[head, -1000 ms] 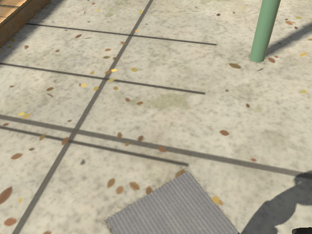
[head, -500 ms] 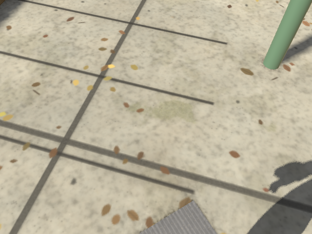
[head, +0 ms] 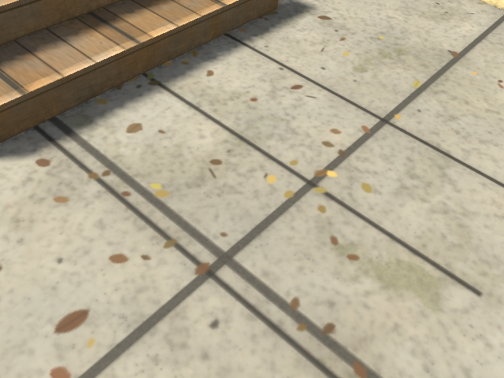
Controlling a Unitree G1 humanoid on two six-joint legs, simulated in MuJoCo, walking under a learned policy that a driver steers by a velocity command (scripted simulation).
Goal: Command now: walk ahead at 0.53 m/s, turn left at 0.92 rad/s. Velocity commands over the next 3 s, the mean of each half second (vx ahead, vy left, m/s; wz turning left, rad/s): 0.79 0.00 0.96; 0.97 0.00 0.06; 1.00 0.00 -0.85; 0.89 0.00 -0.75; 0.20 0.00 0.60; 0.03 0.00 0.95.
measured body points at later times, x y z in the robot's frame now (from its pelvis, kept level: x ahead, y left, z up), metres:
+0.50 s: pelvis +0.28 +0.07 -0.04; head +0.32 +0.09 +0.41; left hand +0.41 +0.38 -0.10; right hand +0.37 -0.22 -0.15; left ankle +0.00 +0.07 -0.67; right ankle +0.42 +0.00 -0.74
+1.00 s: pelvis +0.65 +0.32 -0.01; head +0.68 +0.35 +0.44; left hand +0.53 +0.57 -0.15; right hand +0.90 +0.17 -0.12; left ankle +0.63 +0.42 -0.74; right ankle +0.59 +0.13 -0.63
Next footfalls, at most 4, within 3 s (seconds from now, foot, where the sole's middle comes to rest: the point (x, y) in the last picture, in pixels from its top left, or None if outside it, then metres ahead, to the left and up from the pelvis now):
0.02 left None -0.01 0.08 -0.78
0.44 right None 0.45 0.01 -0.78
0.86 left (77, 325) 0.67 0.44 -0.78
1.32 right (108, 199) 1.13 0.45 -0.78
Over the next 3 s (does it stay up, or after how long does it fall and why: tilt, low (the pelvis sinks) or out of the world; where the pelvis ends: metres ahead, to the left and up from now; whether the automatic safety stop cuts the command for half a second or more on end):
stays up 1.72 0.55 0.07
